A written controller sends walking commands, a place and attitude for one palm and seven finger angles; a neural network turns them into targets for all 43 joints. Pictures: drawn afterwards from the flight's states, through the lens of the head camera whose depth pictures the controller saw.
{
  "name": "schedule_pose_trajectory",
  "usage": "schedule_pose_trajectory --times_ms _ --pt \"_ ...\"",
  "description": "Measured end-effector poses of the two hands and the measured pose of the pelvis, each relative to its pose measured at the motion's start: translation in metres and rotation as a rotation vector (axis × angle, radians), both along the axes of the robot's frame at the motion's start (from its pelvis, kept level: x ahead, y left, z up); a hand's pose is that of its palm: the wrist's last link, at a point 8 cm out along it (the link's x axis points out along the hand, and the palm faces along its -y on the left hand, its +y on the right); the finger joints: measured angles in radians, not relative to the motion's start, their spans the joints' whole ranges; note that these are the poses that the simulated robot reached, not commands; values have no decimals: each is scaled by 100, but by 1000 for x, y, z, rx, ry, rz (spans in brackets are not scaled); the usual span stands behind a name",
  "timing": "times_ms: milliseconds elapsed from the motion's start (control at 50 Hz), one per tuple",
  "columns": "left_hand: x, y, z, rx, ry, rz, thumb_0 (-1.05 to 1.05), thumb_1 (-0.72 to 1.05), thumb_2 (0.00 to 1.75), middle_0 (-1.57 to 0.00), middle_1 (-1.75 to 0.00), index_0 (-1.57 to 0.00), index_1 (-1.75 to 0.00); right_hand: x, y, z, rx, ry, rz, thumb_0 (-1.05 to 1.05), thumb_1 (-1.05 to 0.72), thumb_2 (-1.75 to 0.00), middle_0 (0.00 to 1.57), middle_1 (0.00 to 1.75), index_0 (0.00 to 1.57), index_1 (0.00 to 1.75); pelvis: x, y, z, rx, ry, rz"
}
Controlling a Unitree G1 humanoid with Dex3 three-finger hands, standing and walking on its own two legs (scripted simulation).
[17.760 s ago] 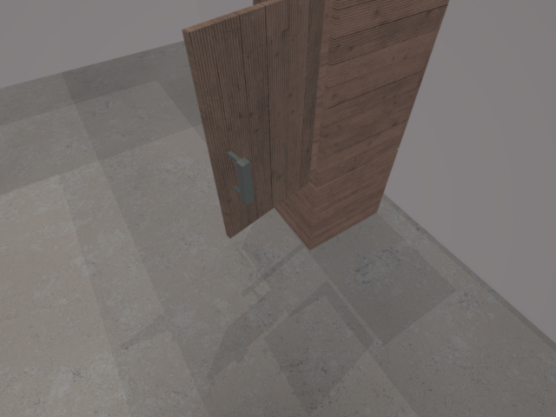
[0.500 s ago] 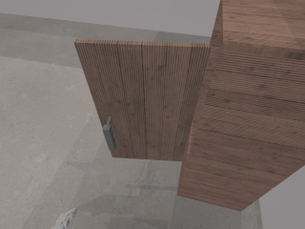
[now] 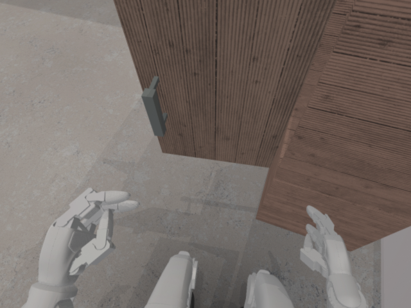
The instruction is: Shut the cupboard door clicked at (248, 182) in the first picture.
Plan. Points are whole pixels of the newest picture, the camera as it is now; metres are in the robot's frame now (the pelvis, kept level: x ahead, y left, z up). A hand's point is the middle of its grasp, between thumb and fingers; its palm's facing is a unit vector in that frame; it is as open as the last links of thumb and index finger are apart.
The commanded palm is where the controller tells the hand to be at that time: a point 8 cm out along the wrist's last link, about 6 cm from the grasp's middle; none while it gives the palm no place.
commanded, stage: raise the hand and make a fist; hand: left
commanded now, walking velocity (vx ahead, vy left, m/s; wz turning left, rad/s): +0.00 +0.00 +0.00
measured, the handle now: (157, 107) +0.51 +0.19 +0.04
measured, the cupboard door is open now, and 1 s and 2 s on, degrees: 100 100 100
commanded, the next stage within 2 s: bring the fist close to the handle in 1.30 s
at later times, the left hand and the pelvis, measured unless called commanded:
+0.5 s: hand (112, 246) +0.20 +0.19 +0.05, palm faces -0.12 -0.99 +0.01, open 3.2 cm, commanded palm +0.18 +0.25 +0.07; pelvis -0.01 +0.03 +0.01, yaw -2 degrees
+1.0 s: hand (95, 216) +0.24 +0.22 +0.08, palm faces -0.02 -1.00 -0.04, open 3.1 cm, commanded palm +0.21 +0.26 +0.07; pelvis +0.01 +0.03 +0.02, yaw -1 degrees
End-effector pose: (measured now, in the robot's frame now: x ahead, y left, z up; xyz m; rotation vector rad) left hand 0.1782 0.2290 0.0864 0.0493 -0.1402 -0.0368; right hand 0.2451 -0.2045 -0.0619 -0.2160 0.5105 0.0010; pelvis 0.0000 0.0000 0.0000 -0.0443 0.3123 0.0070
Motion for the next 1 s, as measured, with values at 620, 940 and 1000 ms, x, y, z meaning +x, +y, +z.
schedule_pose_trajectory --times_ms 620,940,1000 --pt "12 41 -2 -22 126 69 2 90 90 -116 -135 -116 -134 -60 7 27 -57 90 -125 1 -91 -90 20 30 20 30 -6 32 19 -21 -1 -15" --pt "36 43 -4 -5 116 29 2 90 90 -129 -149 -129 -149 -57 3 11 -61 167 -99 1 -90 -90 21 30 20 30 6 27 17 -23 23 -12" --pt "39 42 -6 -12 135 23 2 90 90 -129 -150 -129 -149 -61 -3 7 -54 188 -117 1 -90 -90 21 30 20 30 8 26 17 -21 27 -13"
